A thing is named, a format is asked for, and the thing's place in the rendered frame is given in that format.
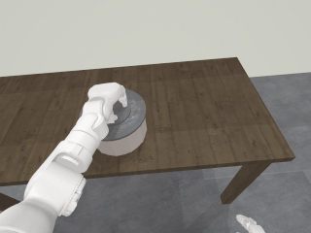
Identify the right robot hand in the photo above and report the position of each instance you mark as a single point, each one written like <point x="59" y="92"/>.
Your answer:
<point x="249" y="224"/>

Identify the left robot hand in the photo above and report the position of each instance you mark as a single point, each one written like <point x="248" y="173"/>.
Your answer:
<point x="114" y="91"/>

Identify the lid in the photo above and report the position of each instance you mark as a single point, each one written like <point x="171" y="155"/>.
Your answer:
<point x="130" y="118"/>

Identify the robot left upper arm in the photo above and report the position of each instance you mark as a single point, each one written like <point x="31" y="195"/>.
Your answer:
<point x="55" y="193"/>

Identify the table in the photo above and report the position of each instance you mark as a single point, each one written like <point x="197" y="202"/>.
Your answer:
<point x="200" y="114"/>

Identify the knob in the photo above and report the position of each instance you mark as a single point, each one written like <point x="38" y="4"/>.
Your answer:
<point x="117" y="106"/>

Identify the left robot forearm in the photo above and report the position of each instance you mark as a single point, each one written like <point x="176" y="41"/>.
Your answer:
<point x="76" y="151"/>

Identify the pot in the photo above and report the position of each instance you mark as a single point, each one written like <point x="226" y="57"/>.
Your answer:
<point x="125" y="145"/>

